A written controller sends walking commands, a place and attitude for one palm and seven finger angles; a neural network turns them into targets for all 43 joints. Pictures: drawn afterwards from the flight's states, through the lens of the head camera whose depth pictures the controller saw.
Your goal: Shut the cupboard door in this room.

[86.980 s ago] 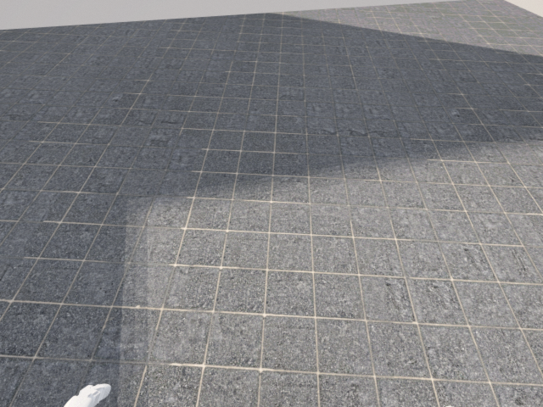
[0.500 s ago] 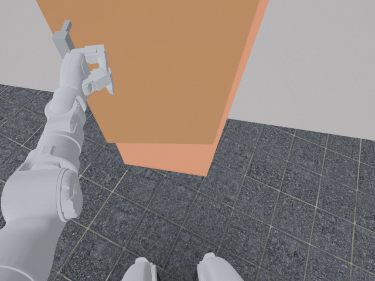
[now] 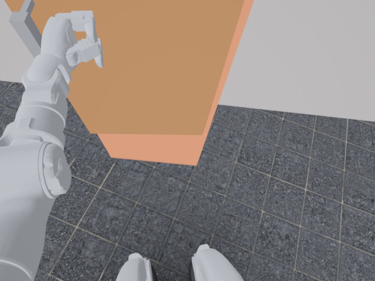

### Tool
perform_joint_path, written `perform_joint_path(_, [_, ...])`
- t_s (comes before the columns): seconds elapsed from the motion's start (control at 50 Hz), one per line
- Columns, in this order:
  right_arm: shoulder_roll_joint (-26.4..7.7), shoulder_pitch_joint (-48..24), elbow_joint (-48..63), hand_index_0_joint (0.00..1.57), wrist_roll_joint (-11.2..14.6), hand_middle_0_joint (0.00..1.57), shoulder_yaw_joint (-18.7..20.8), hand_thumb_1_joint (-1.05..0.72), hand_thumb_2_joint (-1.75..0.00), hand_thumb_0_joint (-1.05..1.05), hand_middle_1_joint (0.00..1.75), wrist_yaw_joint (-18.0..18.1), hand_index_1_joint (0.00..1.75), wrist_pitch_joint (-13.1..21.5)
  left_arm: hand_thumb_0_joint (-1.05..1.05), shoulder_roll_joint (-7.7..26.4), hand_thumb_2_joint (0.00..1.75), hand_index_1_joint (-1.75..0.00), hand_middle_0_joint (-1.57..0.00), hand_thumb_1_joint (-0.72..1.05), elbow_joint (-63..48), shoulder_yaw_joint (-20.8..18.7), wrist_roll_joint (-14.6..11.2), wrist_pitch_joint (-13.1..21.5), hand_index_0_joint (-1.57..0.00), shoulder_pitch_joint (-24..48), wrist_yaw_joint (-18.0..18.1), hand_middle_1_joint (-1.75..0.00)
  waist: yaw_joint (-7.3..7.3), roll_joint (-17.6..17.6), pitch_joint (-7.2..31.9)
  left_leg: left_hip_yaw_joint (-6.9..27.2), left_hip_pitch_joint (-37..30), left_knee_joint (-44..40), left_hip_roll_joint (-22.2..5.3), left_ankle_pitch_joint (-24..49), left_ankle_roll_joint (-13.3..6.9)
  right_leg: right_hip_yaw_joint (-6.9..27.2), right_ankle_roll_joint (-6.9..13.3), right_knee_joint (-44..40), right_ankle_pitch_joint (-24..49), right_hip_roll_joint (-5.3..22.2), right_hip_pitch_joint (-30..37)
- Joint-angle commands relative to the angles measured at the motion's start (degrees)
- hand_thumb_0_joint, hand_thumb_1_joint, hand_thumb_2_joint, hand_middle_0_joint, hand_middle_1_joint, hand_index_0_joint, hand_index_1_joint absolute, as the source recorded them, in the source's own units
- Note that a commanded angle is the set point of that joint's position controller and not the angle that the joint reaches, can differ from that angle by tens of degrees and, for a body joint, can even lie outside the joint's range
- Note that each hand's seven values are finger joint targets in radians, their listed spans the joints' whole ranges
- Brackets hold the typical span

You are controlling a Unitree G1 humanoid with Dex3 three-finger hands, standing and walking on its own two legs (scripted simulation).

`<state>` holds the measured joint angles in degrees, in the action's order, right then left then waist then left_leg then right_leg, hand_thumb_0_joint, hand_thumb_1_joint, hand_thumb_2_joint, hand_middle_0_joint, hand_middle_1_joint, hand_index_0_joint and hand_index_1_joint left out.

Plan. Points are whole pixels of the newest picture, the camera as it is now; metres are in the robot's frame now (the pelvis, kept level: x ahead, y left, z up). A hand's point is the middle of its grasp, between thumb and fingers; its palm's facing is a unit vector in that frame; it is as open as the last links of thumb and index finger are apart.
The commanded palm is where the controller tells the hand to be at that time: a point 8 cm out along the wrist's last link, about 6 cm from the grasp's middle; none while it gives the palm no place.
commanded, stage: push the door shut along its arc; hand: left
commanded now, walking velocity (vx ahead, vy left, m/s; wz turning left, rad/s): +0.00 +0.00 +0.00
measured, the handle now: (43, 43) +0.59 +0.19 +0.11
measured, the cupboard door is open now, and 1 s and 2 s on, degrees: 6 0 0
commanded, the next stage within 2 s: pull the fist back off the door in 0.46 s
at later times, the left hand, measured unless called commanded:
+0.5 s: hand (107, 38) +0.58 +0.07 +0.13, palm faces -0.34 -0.94 -0.03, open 3.3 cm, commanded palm +0.61 +0.09 +0.11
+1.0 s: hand (116, 35) +0.58 +0.05 +0.13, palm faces +0.12 -0.99 -0.06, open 3.2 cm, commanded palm +0.55 +0.09 +0.11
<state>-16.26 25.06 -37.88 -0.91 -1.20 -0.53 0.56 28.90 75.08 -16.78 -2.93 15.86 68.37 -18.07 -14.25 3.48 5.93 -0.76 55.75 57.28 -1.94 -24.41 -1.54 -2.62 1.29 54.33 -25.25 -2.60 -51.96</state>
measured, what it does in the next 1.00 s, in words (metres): stands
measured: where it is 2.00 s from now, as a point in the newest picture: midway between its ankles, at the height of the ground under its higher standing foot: outside the picture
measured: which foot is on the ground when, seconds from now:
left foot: down 0.00-1.00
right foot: down 0.00-1.00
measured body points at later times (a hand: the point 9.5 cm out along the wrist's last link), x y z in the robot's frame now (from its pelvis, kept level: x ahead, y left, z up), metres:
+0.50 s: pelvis -0.01 +0.00 -0.02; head +0.16 +0.02 +0.39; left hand +0.59 +0.12 +0.13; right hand -0.07 -0.27 -0.12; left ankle +0.02 +0.10 -0.67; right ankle +0.00 -0.11 -0.67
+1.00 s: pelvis -0.02 +0.00 -0.01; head +0.13 +0.00 +0.41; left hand +0.57 +0.11 +0.13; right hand -0.11 -0.23 -0.11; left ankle +0.02 +0.10 -0.67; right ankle +0.00 -0.11 -0.67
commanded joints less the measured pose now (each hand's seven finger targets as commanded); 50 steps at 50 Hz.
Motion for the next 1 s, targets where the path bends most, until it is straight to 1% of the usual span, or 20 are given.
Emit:
perform_joint_path(0.0, [-10.6, 11.7, 2.0, 0.2, -0.1, 0.2, 3.9, -0.9, -0.9, 0.0, 0.3, 1.1, 0.3, 0.7, 0.0, 12.2, 0.9, -1.5, -1.3, 0.9, -12.1, -1.3, -1.4, 3.2, -1.3, 30.7, -0.9, -1.5, -1.75, 3.0, 29.8, 4.5, -25.7, -2.5, 1.3, 25.6, -1.1, 1.9, -0.1, -6.2, 25.6, -1.1, 9.1])
perform_joint_path(0.08, [-10.5, 11.5, 0.9, 0.2, -0.1, 0.2, 4.0, -0.9, -0.9, 0.0, 0.3, 1.1, 0.3, 1.0, 0.0, 9.1, 0.9, -1.5, -1.3, 0.9, -10.5, 1.9, -1.2, 2.3, -1.3, 34.4, -2.0, -1.5, -3.24, 4.9, 28.0, 5.0, -26.6, -1.8, 1.1, 23.7, -1.0, 1.5, -0.1, -6.4, 22.1, -1.2, 4.4])
perform_joint_path(0.12, [-10.7, 12.0, 0.3, 0.2, -0.1, 0.2, 4.1, -0.9, -0.9, 0.0, 0.3, 1.4, 0.3, 1.4, 0.0, 9.5, 0.9, -1.5, -1.3, 0.9, -11.9, 1.9, -1.4, 2.7, -1.3, 37.4, -2.4, -1.5, -3.92, 6.4, 30.2, 5.4, -28.8, -1.1, 0.8, 25.3, -1.0, 1.5, -0.1, -5.9, 22.1, -1.1, 2.7])
perform_joint_path(0.14, [-10.5, 11.7, -0.2, 0.2, -0.3, 0.2, 3.9, -0.9, -0.9, 0.0, 0.3, 1.4, 0.3, 1.4, 0.0, 8.1, 0.9, -1.5, -1.3, 0.9, -9.8, 3.1, -1.2, 2.1, -1.3, 37.6, -2.5, -1.5, -4.23, 6.5, 28.5, 5.5, -27.7, -0.9, 1.0, 24.5, -1.0, 1.3, 0.1, -5.9, 21.3, -1.2, 2.0])
perform_joint_path(0.16, [-10.8, 12.0, -0.5, 0.2, -0.3, 0.2, 3.9, -0.9, -0.9, 0.0, 0.3, 1.5, 0.3, 1.7, 0.0, 8.5, 0.9, -1.5, -1.3, 0.9, -10.0, 3.0, -1.5, 1.9, -1.3, 39.9, -2.6, -1.5, -5.19, 5.8, 28.3, 5.5, -27.0, -0.5, 0.7, 23.3, -1.1, 1.3, -0.1, -5.9, 20.3, -1.1, 1.1])
perform_joint_path(0.22, [-11.1, 12.4, -1.1, 0.2, -0.5, 0.2, 3.7, -0.9, -0.9, 0.0, 0.3, 1.8, 0.3, 2.4, 0.0, 9.9, 0.9, -1.5, -1.3, 0.9, -9.1, 2.4, -1.3, 1.6, -1.3, 43.1, -2.8, -1.5, -5.83, 6.3, 29.1, 5.7, -25.8, 0.4, 0.7, 22.7, -1.3, 1.2, 0.0, -5.0, 19.2, -1.2, 0.0])
perform_joint_path(0.34, [-11.0, 12.5, -2.8, 0.2, -1.1, 0.2, 3.8, -0.9, -0.9, 0.0, 0.3, 1.5, 0.3, 3.3, 0.0, 4.2, 0.9, -1.5, -1.3, 0.9, -7.1, 6.4, -0.1, 0.4, -1.3, 46.7, -2.7, -1.5, -7.44, 10.3, 29.8, 7.7, -29.8, 2.1, 0.1, 24.5, -1.0, -0.2, 0.5, -3.4, 15.7, -1.4, -8.2])
perform_joint_path(0.44, [-11.2, 13.4, -3.4, 0.2, -1.5, 0.2, 3.6, -0.9, -0.9, 0.0, 0.3, 1.5, 0.3, 3.8, 0.0, 6.7, 0.9, -1.5, -1.3, 0.9, -7.4, 5.3, 0.9, -0.8, -1.3, 51.3, -2.0, -1.5, -8.22, 11.5, 32.6, 7.5, -28.1, 3.4, 0.2, 24.3, -1.2, -0.4, 0.6, -2.1, 15.6, -1.5, -8.5])
perform_joint_path(0.52, [-11.1, 14.0, -3.7, 0.2, -1.3, 0.2, 3.4, -0.9, -0.9, 0.0, 0.3, 1.8, 0.3, 4.5, 0.0, 6.3, 0.9, -1.5, -1.3, 0.9, -7.4, 5.8, 0.9, -1.3, -1.3, 53.5, -2.2, -1.5, -9.22, 10.5, 32.6, 7.0, -26.4, 4.2, 0.1, 21.8, -1.6, -0.4, 0.3, -1.9, 14.4, -1.7, -9.3])
perform_joint_path(0.54, [-11.0, 13.6, -4.0, 0.2, -1.5, 0.2, 3.4, -0.9, -0.9, 0.0, 0.3, 1.8, 0.3, 4.6, 0.0, 4.6, 0.9, -1.5, -1.3, 0.9, -6.9, 6.8, 0.9, -1.9, -1.3, 53.4, -2.2, -1.5, -9.39, 10.7, 31.9, 7.1, -26.3, 4.0, 0.3, 21.2, -1.6, -0.6, 0.5, -2.3, 13.9, -1.8, -9.5])
perform_joint_path(0.56, [-9.4, 16.0, -1.8, 0.2, -2.4, 0.2, 2.4, -0.9, -0.9, 0.0, 0.3, 1.0, 0.3, 4.9, 0.0, 7.6, 0.9, -1.5, -1.3, 0.9, -8.0, -5.4, -2.9, -3.0, -1.3, 54.5, 10.0, -1.5, -6.86, 12.5, 33.1, 7.5, -21.7, 3.3, -0.6, 18.0, -0.8, 0.5, 0.0, -3.3, 12.6, -0.9, -6.6])
perform_joint_path(0.6, [-9.0, 15.9, -1.5, 0.2, -3.3, 0.2, 2.7, -0.9, -0.9, 0.0, 0.3, -1.0, 0.3, 5.3, 0.0, 2.9, 0.9, -1.5, -1.3, 0.9, -7.0, -3.0, -0.3, -3.4, -1.3, 50.6, 20.2, -1.5, -6.76, 12.1, 34.5, 8.7, -21.7, 2.1, -0.7, 16.9, -0.2, 0.0, -0.5, -1.9, 11.4, -0.9, -7.2])
perform_joint_path(0.62, [-8.9, 16.3, -1.7, 0.2, -3.9, 0.2, 3.0, -0.9, -0.9, 0.0, 0.3, -1.7, 0.3, 5.1, 0.0, 0.1, 0.9, -1.5, -1.3, 0.9, -6.1, -2.8, 0.5, -3.4, -1.3, 50.6, 23.6, -1.5, -7.62, 9.1, 32.7, 9.3, -21.4, 1.8, -1.0, 15.4, 0.0, -0.7, -0.9, -2.1, 10.6, -0.7, -8.4])
perform_joint_path(0.66, [-8.8, 17.0, -1.4, 0.2, -5.3, 0.2, 3.3, -0.9, -0.9, 0.0, 0.3, -3.2, 0.3, 5.0, 0.0, 0.0, 0.9, -1.5, -1.3, 0.9, -8.1, -4.6, 3.0, -1.8, -1.3, 52.2, 31.6, -1.5, -7.31, 8.0, 32.2, 8.3, -19.5, 1.4, -0.3, 13.7, 0.0, -0.7, -1.2, -2.9, 9.7, -0.7, -6.8])
perform_joint_path(0.7, [-8.6, 17.0, -1.7, 0.2, -6.6, 0.2, 3.3, -0.9, -0.9, 0.0, 0.3, -4.7, 0.3, 5.1, 0.0, 0.9, 0.9, -1.5, -1.3, 0.9, -8.8, -4.2, 7.9, 1.2, -1.3, 53.0, 38.0, -1.5, -7.3, 9.0, 31.8, 7.8, -18.2, 1.4, -0.1, 12.5, 0.1, -0.7, -1.2, -2.6, 8.5, -0.6, -7.6])
perform_joint_path(0.72, [-8.5, 17.1, -2.1, 0.2, -6.9, 0.2, 3.6, -0.9, -0.9, 0.0, 0.3, -5.5, 0.3, 5.0, 0.0, 0.5, 0.9, -1.5, -1.3, 0.9, -7.3, -2.4, 10.9, 2.3, -1.3, 52.4, 39.4, -1.5, -7.89, 9.5, 31.3, 7.4, -18.2, 1.4, -0.1, 11.9, 0.1, -0.7, -1.2, -2.8, 7.9, -0.6, -8.4])
perform_joint_path(0.76, [-9.1, 17.5, -2.3, 0.2, -7.1, 0.2, 3.9, -0.9, -0.9, 0.0, 0.3, -6.4, 0.3, 4.8, 0.0, 3.5, 0.9, -1.5, -1.3, 0.9, -6.4, -1.3, 15.4, 4.4, -1.3, 51.8, 40.0, -1.5, -8.18, 9.8, 30.8, 7.0, -17.7, 1.0, 0.0, 10.2, 0.0, -0.2, -0.8, -3.0, 6.8, -0.4, -8.1])
perform_joint_path(0.8, [-9.4, 17.7, -2.0, 0.2, -6.8, 0.2, 4.0, -0.9, -0.9, 0.0, 0.3, -6.6, 0.3, 4.4, 0.0, 5.2, 0.9, -1.5, -1.3, 0.9, -6.1, -0.6, 16.5, 5.7, -1.3, 51.4, 38.4, -1.5, -7.82, 10.3, 31.2, 6.6, -18.1, -0.1, 0.3, 10.3, -0.1, 0.0, -0.4, -3.6, 7.4, -0.4, -5.4])
perform_joint_path(0.9, [-9.7, 16.6, 0.1, 0.2, -4.8, 0.2, 3.7, -0.9, -0.9, 0.0, 0.3, -5.4, 0.3, 3.4, 0.0, 6.3, 0.9, -1.5, -1.3, 0.9, -3.3, -2.3, 10.5, 3.7, -1.3, 44.2, 32.4, -1.5, -5.47, 6.6, 30.5, 4.9, -16.1, -3.7, 1.1, 7.3, -0.6, 1.3, -0.5, -7.4, 7.8, -0.7, 3.5])
perform_joint_path(0.98, [-9.1, 16.1, 0.7, 0.2, -4.2, 0.2, 3.9, -0.9, -0.9, 0.0, 0.3, -5.0, 0.3, 3.3, 0.0, 1.1, 0.9, -1.5, -1.3, 0.9, -5.8, -1.3, 6.5, 4.4, -1.3, 38.1, 30.6, -1.5, -3.96, 3.8, 29.7, 4.4, -18.4, -5.4, 1.0, 9.4, -0.5, 0.8, -0.7, -8.9, 9.8, -1.0, 6.1])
